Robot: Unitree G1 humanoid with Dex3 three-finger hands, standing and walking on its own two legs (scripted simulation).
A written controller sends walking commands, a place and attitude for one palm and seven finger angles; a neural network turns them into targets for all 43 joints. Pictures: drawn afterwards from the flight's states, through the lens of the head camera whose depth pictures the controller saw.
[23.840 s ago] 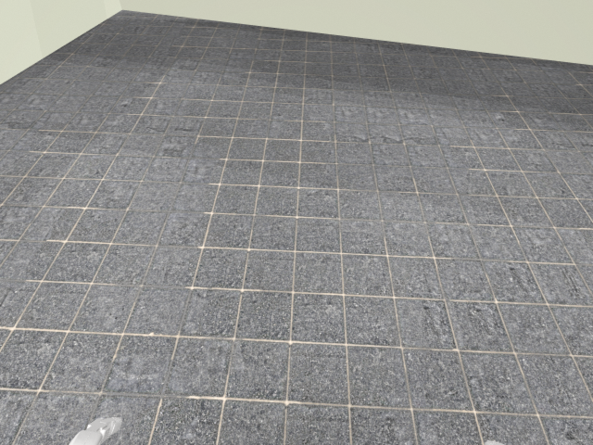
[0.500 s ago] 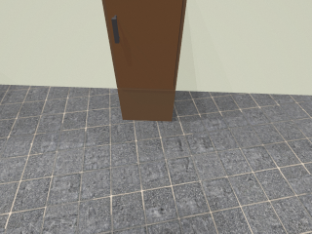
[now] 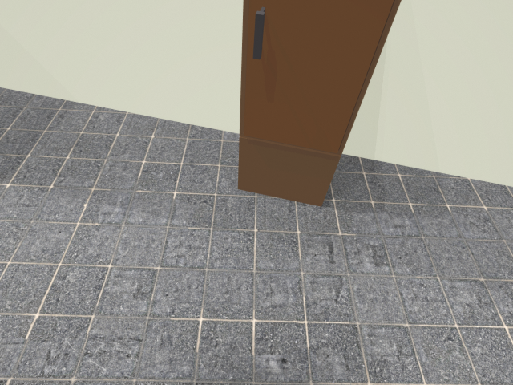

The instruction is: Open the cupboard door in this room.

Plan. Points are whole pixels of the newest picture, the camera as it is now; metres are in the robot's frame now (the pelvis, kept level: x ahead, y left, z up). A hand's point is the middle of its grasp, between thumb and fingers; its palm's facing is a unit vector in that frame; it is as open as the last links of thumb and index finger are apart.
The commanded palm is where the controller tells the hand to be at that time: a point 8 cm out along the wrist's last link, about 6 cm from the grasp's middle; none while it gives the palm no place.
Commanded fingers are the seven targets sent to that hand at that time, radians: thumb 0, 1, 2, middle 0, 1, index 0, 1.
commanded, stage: walk to a spot facing it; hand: left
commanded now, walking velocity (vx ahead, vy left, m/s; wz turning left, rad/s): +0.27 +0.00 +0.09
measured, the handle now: (260, 33) +1.01 +0.05 +0.06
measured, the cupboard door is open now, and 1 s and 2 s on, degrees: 0 0 0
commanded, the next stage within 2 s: turn to face it in 0.04 s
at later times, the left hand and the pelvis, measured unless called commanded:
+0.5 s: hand (194, 316) +0.26 +0.13 -0.15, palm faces +0.01 -0.97 -0.24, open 7.2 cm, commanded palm none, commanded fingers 0.00 0.90 0.90 -0.20 -0.30 -0.20 -0.30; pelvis +0.17 -0.05 +0.01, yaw -1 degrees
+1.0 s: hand (168, 315) +0.26 +0.18 -0.14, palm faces -0.07 -0.98 -0.17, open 7.3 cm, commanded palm none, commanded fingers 0.00 0.90 0.90 -0.20 -0.30 -0.20 -0.30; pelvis +0.21 -0.01 +0.03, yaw -8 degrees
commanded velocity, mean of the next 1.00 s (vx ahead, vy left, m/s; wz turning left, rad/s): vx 0.11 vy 0.00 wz -0.20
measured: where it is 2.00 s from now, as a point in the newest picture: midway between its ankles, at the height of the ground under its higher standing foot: (278, 323)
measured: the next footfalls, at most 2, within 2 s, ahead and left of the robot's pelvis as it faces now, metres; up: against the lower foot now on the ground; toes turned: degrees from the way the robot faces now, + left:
right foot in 0.34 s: +0.30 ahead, -0.13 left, +0.00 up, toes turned -7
left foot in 0.82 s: +0.24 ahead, +0.09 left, +0.00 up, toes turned -3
